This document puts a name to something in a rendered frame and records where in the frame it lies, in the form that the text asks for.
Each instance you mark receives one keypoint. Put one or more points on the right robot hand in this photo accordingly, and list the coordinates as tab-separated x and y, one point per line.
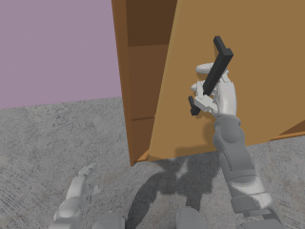
224	94

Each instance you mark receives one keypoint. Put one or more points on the robot right forearm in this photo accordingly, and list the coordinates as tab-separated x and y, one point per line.
249	196

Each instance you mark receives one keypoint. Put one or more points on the robot right upper arm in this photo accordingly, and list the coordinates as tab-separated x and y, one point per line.
261	224

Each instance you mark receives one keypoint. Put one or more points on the robot right thigh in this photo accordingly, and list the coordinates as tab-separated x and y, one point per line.
189	218

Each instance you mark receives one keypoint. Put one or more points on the robot left thigh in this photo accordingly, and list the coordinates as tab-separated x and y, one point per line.
111	220

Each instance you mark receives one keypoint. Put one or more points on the robot left forearm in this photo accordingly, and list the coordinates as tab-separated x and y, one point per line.
68	216

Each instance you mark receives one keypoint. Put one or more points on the handle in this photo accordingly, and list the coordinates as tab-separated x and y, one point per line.
220	64

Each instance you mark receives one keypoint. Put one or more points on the robot thigh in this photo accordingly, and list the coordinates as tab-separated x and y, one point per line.
111	220
189	218

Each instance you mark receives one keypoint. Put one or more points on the left robot hand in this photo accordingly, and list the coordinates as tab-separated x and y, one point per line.
80	188

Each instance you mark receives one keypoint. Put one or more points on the wardrobe door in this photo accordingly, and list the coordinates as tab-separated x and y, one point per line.
298	128
267	38

